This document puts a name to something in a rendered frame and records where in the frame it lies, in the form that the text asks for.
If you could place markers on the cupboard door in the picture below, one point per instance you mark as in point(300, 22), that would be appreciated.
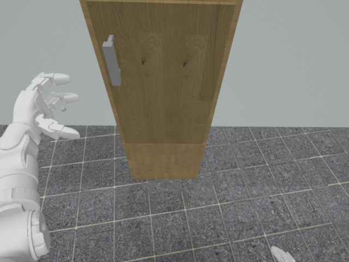
point(170, 54)

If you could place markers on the left robot upper arm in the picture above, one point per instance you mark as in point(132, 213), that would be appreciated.
point(24, 237)

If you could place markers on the robot left forearm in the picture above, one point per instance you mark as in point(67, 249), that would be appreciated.
point(19, 169)

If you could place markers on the robot left hand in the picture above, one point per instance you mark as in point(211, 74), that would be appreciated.
point(29, 106)

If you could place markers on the handle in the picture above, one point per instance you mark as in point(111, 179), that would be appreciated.
point(111, 61)

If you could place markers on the robot right hand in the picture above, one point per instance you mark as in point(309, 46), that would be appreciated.
point(281, 255)

